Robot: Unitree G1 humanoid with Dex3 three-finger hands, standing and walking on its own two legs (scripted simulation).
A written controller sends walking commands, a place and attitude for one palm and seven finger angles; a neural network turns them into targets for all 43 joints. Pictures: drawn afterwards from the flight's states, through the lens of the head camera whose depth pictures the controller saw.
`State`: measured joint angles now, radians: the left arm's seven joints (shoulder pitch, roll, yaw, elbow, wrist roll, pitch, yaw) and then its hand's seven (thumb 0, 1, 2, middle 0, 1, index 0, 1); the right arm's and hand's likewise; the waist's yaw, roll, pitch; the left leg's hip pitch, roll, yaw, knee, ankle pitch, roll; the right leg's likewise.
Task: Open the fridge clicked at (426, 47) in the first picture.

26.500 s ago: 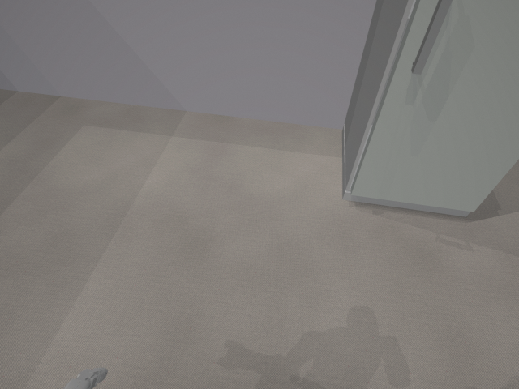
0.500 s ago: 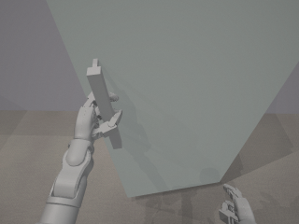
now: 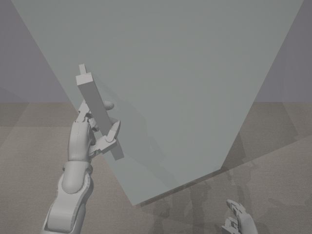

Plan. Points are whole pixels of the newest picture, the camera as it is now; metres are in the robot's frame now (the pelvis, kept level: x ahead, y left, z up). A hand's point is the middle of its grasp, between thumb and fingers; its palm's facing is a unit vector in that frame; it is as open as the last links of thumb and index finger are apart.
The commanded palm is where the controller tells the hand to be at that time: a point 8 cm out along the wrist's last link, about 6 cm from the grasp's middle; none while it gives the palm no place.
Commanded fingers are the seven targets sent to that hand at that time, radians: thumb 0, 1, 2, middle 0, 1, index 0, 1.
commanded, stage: walk backward, drawing the door open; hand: left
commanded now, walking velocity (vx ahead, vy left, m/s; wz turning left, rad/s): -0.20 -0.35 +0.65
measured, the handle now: (104, 119) +0.35 +0.12 +0.13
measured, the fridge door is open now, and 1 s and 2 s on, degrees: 24 46 78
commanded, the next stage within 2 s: stop walking and hold the door back in 1.78 s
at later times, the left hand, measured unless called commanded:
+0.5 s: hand (135, 177) +0.21 +0.04 +0.13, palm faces +0.20 -0.96 -0.18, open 7.4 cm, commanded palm +0.17 +0.08 +0.14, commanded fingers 0.00 0.90 0.90 -0.45 -1.40 -0.45 -1.40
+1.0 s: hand (178, 203) +0.16 -0.04 +0.13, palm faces +0.73 -0.64 -0.23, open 7.1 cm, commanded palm +0.10 -0.03 +0.13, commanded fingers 0.00 0.90 0.90 -0.45 -1.40 -0.45 -1.40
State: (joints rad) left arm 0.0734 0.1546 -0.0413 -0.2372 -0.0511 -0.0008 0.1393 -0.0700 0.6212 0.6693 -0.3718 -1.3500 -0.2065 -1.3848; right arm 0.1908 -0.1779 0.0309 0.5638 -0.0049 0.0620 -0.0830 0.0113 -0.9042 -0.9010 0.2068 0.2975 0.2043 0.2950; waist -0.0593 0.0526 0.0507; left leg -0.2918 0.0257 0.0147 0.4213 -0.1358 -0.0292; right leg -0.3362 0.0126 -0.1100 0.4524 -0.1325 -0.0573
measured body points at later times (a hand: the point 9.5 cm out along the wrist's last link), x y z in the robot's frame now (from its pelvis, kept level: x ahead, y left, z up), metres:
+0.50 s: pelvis -0.05 -0.14 +0.00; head +0.03 -0.11 +0.44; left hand +0.19 +0.09 +0.14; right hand +0.16 -0.29 -0.11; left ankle -0.05 +0.05 -0.74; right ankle +0.03 -0.29 -0.66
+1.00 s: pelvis +0.05 -0.36 +0.00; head +0.11 -0.28 +0.44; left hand +0.12 -0.01 +0.14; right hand +0.33 -0.39 -0.10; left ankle -0.03 -0.19 -0.74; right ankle +0.20 -0.45 -0.67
